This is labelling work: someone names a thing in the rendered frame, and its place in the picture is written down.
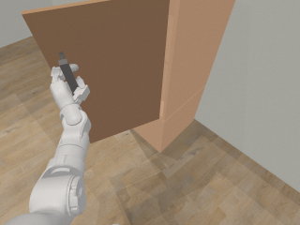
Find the robot left upper arm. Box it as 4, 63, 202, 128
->
4, 174, 87, 225

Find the robot left forearm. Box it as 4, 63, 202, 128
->
29, 104, 92, 213

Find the left robot hand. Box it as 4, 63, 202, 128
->
50, 64, 90, 111

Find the cupboard door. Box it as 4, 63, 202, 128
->
22, 0, 170, 143

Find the handle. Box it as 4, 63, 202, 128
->
58, 52, 79, 96

